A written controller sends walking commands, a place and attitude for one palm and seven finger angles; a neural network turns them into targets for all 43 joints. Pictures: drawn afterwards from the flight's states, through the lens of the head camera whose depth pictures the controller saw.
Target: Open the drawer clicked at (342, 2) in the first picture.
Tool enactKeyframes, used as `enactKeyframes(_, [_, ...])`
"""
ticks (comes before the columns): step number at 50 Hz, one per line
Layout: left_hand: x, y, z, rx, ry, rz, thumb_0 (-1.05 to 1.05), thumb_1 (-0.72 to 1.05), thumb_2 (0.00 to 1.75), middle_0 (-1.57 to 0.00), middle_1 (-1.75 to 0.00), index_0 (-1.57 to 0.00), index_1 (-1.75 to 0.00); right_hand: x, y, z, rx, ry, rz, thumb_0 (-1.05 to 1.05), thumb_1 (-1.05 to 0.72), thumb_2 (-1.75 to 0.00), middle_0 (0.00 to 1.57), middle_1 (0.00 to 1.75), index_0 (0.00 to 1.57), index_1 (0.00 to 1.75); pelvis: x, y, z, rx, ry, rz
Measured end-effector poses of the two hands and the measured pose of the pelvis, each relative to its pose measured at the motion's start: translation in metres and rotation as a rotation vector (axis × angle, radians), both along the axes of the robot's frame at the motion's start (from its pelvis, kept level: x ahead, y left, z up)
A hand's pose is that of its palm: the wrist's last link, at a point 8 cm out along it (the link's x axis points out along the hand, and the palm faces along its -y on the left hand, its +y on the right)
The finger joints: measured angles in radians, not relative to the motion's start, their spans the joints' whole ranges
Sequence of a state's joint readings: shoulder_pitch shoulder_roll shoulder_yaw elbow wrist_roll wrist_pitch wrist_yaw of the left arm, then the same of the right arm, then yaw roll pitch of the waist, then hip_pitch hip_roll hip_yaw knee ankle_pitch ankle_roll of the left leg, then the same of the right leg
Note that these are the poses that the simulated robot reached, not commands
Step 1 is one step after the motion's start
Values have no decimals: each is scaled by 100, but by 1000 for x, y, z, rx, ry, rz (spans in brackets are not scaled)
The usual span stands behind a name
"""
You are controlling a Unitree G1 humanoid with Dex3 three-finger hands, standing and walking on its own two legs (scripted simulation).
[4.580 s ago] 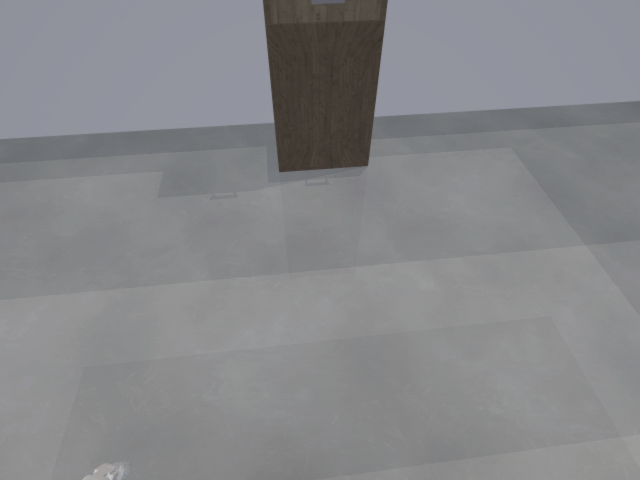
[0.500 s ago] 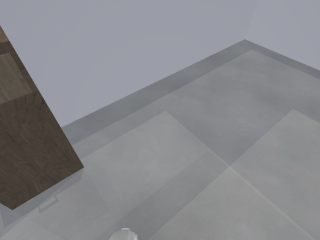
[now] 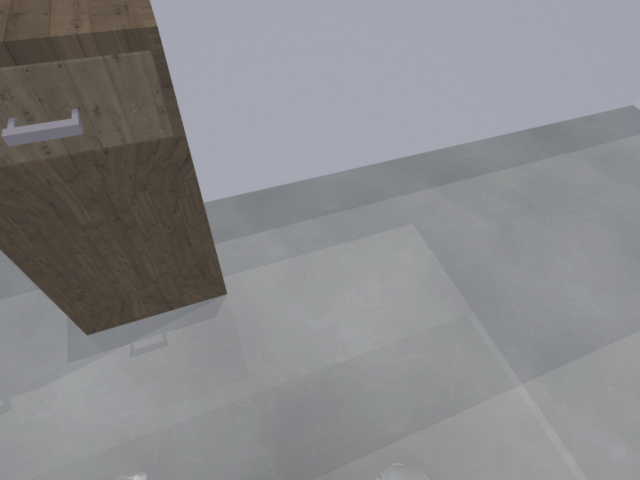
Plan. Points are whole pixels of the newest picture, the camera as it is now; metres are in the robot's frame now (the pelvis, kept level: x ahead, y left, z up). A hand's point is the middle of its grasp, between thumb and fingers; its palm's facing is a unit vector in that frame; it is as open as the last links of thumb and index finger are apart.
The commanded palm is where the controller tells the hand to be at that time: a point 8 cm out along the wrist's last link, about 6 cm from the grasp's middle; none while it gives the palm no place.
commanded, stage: turn to face it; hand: left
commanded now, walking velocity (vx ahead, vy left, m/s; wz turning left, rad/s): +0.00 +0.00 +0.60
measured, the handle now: (44, 125) +0.65 +0.52 +0.02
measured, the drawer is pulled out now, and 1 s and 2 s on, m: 0.00 0.00 0.00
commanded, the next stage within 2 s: take the last steps up to it in 0.52 s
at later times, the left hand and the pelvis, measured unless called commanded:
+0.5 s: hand out of the picture +0.01 +0.13 -0.15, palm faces +0.29 -0.92 -0.28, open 7.4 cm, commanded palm none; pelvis +0.00 -0.07 +0.00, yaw +18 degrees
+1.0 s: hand out of the picture -0.06 +0.19 -0.17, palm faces +0.43 -0.88 -0.20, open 7.4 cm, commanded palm none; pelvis +0.00 +0.00 +0.00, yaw +24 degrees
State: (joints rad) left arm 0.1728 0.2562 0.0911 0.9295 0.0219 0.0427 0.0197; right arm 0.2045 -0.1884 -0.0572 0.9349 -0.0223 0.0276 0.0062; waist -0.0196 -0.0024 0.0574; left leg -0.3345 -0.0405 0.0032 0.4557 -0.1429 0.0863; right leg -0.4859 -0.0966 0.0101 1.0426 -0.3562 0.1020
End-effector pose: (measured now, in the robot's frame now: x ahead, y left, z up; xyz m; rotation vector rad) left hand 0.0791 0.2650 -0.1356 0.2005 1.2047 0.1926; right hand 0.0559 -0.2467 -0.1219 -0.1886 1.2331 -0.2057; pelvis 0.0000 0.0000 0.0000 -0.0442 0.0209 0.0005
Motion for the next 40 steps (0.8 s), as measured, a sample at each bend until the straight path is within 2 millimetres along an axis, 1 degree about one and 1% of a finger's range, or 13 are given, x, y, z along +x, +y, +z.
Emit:
enactKeyframes(3, [8, -6, 5, 13, -32, 16, 0, 91, 90, -20, -30, -20, -30, 2, -9, -3, 5, 13, 16, 1, -91, -90, 21, 30, 21, 30, 1, -9, 0, 4, 4, 38])
enactKeyframes(7, [15, -23, 13, 24, -81, 35, 0, 91, 90, -20, -30, -20, -30, 3, -28, -10, 12, 33, 42, 1, -90, -90, 21, 30, 21, 30, 0, -25, -2, 15, 8, 91])
enactKeyframes(11, [12, -46, 19, 43, -134, 63, 0, 91, 90, -20, -30, -20, -30, 9, -51, -24, 28, 45, 76, 1, -90, -90, 21, 30, 21, 30, -2, -46, -9, 37, 8, 143])
enactKeyframes(13, [2, -56, 21, 58, -144, 76, 0, 91, 90, -20, -30, -20, -30, 16, -62, -31, 36, 44, 91, 1, -91, -90, 20, 30, 20, 30, -3, -55, -12, 45, 0, 167])
enactKeyframes(16, [-21, -70, 28, 58, -119, 119, 0, 91, 90, -20, -30, -20, -30, 28, -71, -30, 41, 50, 137, 1, -91, -90, 20, 30, 20, 30, -2, -64, -6, 58, -12, 210])
enactKeyframes(21, [-57, -85, 29, 47, -61, 194, 0, 90, 90, -20, -30, -20, -30, 48, -74, -25, 45, 51, 212, 1, -91, -90, 20, 30, 20, 30, -1, -72, 1, 84, -17, 268])
enactKeyframes(25, [-93, -92, 23, 27, -8, 261, 0, 90, 90, -20, -30, -20, -30, 67, -65, -23, 38, 65, 281, 1, -91, -90, 20, 30, 20, 30, -2, -73, 2, 95, -14, 307])
enactKeyframes(28, [-126, -94, 16, 7, 51, 313, 0, 90, 90, -20, -30, -20, -30, 85, -49, -21, 33, 52, 335, 1, -91, -90, 20, 30, 20, 30, -6, -68, 1, 91, -10, 328])
enactKeyframes(32, [-176, -90, 3, -23, 141, 388, 0, 90, 90, -20, -30, -21, -30, 112, -15, -15, 24, -7, 414, 1, -91, -90, 20, 30, 20, 30, -13, -55, -3, 73, -8, 354])
enactKeyframes(35, [-210, -81, -13, -51, 194, 447, 0, 90, 90, -20, -30, -20, -30, 128, 14, -10, 10, -77, 478, 1, -91, -90, 20, 30, 20, 30, -19, -41, -12, 49, -12, 376])
enactKeyframes(37, [-226, -75, -19, -65, 229, 469, 0, 90, 90, -20, -30, -20, -30, 131, 31, -4, 11, -109, 510, 1, -91, -90, 20, 30, 20, 30, -22, -35, -13, 56, -23, 372])
enactKeyframes(38, [-231, -73, -19, -71, 242, 473, 0, 90, 90, -20, -30, -20, -30, 130, 37, -1, 12, -122, 518, 1, -91, -90, 20, 30, 20, 30, -22, -31, -11, 51, -28, 371])
enactKeyframes(40, [-231, -66, -17, -83, 243, 477, 0, 91, 90, -20, -30, -20, -30, 124, 46, 5, 13, -132, 520, 1, -91, -90, 20, 30, 20, 30, -21, -25, -6, 40, -37, 381])
